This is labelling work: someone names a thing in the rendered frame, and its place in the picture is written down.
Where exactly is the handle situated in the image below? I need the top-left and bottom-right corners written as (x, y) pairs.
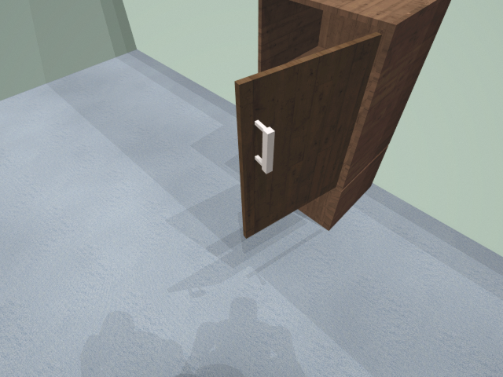
top-left (255, 120), bottom-right (275, 174)

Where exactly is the cupboard door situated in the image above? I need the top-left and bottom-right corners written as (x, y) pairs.
top-left (234, 32), bottom-right (382, 239)

